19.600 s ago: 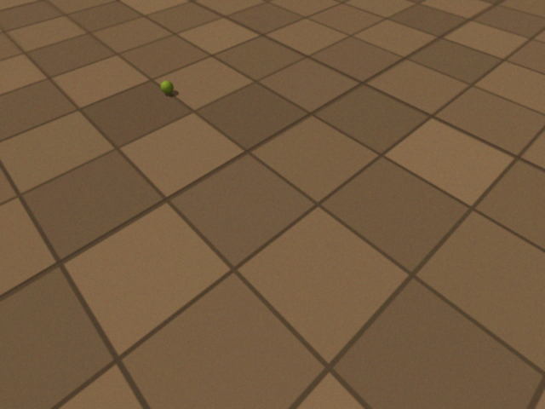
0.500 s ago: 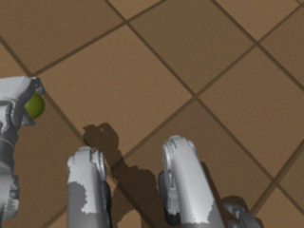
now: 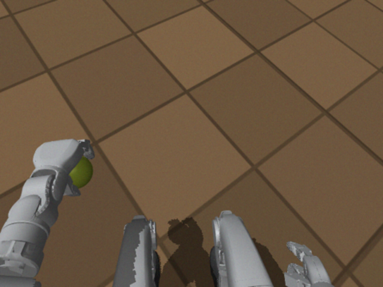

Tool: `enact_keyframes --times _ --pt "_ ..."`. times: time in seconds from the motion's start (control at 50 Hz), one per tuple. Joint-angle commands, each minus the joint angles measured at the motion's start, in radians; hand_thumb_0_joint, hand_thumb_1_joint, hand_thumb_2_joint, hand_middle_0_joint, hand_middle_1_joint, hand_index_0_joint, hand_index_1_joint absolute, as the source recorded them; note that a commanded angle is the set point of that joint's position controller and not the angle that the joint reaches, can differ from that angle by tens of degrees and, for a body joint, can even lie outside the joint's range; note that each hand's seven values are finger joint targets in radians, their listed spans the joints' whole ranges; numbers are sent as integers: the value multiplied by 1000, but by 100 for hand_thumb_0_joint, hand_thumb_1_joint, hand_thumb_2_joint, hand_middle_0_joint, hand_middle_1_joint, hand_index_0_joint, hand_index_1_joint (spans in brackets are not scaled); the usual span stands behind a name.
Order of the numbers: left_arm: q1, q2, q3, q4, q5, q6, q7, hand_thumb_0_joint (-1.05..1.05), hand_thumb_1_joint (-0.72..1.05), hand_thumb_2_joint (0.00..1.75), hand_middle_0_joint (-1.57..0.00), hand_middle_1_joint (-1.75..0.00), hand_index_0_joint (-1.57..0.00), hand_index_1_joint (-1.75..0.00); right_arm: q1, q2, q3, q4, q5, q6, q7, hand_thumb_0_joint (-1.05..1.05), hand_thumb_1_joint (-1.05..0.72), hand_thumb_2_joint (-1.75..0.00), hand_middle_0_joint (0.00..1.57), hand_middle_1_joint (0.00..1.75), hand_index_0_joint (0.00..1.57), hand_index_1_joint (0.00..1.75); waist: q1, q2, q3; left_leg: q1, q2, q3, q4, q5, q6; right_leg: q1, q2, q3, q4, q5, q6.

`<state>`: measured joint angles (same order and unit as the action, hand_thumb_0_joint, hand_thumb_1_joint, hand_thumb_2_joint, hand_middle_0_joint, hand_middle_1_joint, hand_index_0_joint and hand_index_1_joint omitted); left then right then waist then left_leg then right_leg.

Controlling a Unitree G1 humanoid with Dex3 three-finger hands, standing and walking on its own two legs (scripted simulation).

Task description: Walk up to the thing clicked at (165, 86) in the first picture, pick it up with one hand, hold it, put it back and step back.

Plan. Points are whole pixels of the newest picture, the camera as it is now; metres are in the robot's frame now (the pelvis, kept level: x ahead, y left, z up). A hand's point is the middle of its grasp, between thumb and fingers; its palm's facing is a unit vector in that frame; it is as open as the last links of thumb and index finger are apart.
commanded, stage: lift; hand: left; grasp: from above
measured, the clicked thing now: (74, 171) +0.39 +0.26 -0.10
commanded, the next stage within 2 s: hold in 0.74 s
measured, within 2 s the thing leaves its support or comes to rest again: neither
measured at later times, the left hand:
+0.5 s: hand (53, 148) +0.37 +0.23 +0.06, palm faces -0.44 -0.09 -0.89, open 10.0 cm
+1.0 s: hand (40, 121) +0.39 +0.22 +0.12, palm faces -0.44 -0.07 -0.89, open 10.1 cm
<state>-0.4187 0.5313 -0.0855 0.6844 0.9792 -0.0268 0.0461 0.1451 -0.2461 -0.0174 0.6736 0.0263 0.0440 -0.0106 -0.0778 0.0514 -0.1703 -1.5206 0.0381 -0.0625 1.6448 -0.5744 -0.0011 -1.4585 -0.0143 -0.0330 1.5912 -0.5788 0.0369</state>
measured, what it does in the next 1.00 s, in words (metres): rises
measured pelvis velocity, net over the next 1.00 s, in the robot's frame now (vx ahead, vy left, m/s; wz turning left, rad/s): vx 0.07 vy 0.00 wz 0.01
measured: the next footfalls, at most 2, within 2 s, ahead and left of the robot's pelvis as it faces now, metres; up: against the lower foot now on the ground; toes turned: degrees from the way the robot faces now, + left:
none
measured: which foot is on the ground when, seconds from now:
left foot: down 0.00-1.00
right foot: down 0.00-1.00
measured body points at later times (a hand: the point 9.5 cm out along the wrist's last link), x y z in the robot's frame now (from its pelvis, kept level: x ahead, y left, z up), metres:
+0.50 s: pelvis +0.04 +0.00 +0.14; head +0.11 +0.00 +0.58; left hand +0.39 +0.23 +0.11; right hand +0.13 -0.27 +0.01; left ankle +0.08 +0.12 -0.53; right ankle +0.08 -0.14 -0.53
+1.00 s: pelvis +0.07 +0.00 +0.18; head +0.11 -0.01 +0.63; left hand +0.40 +0.22 +0.17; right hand +0.17 -0.27 +0.06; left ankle +0.08 +0.12 -0.53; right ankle +0.08 -0.14 -0.53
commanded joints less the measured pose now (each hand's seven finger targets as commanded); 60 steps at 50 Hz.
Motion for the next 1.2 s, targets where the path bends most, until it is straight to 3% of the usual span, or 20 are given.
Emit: enact_keyframes --times 0.0,0.08,0.12,0.18,0.28,0.44,0.5,0.58,0.74,0.82,0.92,0.98,1.02,1.08,1.18 --pt "-271 202 67 -177 -6 12 58 0 66 86 -98 -84 -101 -81 69 -160 -55 -66 3 -40 -32 0 -90 -90 20 30 20 30 -21 71 -414 510 -15 -1 -390 24 15 323 44 -7 -345 64 -54" --pt "-204 164 50 -112 -5 18 75 0 65 81 -97 -81 -100 -78 70 -152 -56 -53 9 -60 -45 0 -90 -90 20 30 20 30 -6 27 -356 572 -20 12 -467 62 13 439 44 13 -447 81 -56" --pt "-233 136 19 -109 1 18 80 0 63 80 -96 -82 -99 -78 73 -146 -53 -50 8 -66 -49 0 -90 -90 20 30 20 30 -11 42 -323 610 -20 12 -515 73 10 469 44 18 -488 94 -57" --pt "-239 139 25 -80 6 16 101 0 62 78 -95 -80 -98 -77 81 -144 -55 -45 10 -77 -54 0 -90 -90 20 30 20 30 -1 25 -297 668 -25 17 -580 82 9 537 46 26 -558 98 -56" --pt "-281 112 6 -45 19 24 130 0 62 79 -96 -78 -99 -76 107 -141 -57 -28 5 -85 -56 0 -90 -90 20 30 20 30 3 38 -287 785 -28 31 -669 167 3 643 49 29 -641 178 -53" --pt "-229 73 -13 19 18 47 143 0 61 86 -99 -76 -99 -77 136 -141 -65 -20 4 -80 -49 0 -90 -90 20 30 20 30 15 -7 -261 922 -37 50 -766 340 5 807 45 33 -760 341 -45" --pt "-236 72 -15 23 12 52 143 0 62 87 -101 -75 -100 -76 136 -145 -66 -28 5 -75 -45 0 -90 -90 20 30 20 30 12 -20 -235 962 -41 59 -811 348 7 856 40 35 -812 355 -40" --pt "-232 61 -22 8 6 49 134 0 64 89 -103 -76 -102 -77 122 -146 -68 -37 7 -69 -41 0 -90 -90 20 30 20 30 22 1 -212 1039 -38 58 -882 344 -1 885 40 26 -860 338 -44" --pt "-243 50 -29 -9 13 45 129 0 64 91 -101 -80 -102 -79 134 -148 -78 -31 12 -65 -41 0 -90 -90 20 30 20 30 22 -15 -209 1138 -40 72 -944 461 -1 981 41 34 -927 451 -41" --pt "-235 57 -26 -18 16 45 126 0 62 96 -99 -84 -100 -83 118 -149 -81 -34 12 -61 -38 0 -90 -90 20 30 20 30 33 -3 -196 1176 -41 73 -982 483 -5 1014 42 29 -956 460 -42" --pt "-252 49 -44 -42 24 41 94 0 62 86 -97 -78 -99 -76 107 -151 -84 -38 18 -59 -38 0 -90 -90 20 30 20 30 33 -17 -171 1204 -41 79 -1019 499 -5 1041 46 32 -985 475 -44" --pt "-224 62 -35 -50 22 39 75 0 60 86 -96 -77 -98 -76 94 -148 -83 -48 20 -57 -38 0 -90 -90 20 30 20 30 52 -6 -177 1233 -42 83 -1034 538 -6 1080 47 32 -995 504 -44" --pt "-210 39 -46 -43 17 41 67 0 62 88 -97 -79 -98 -77 89 -146 -79 -50 19 -54 -38 0 -90 -90 20 30 20 30 42 -47 -158 1224 -46 86 -1034 552 1 1097 44 40 -1008 534 -37" --pt "-180 44 -44 -32 18 43 53 0 61 86 -97 -78 -99 -77 77 -147 -80 -61 22 -49 -37 0 -90 -90 20 30 20 30 51 -50 -127 1234 -47 92 -1055 541 1 1107 43 38 -1026 521 -38" --pt "-229 63 -38 -132 18 37 38 0 60 85 -97 -78 -98 -76 60 -147 -78 -77 23 -42 -39 0 -90 -90 20 30 20 30 61 -20 -155 1274 -46 94 -1080 551 2 1129 44 41 -1042 527 -40"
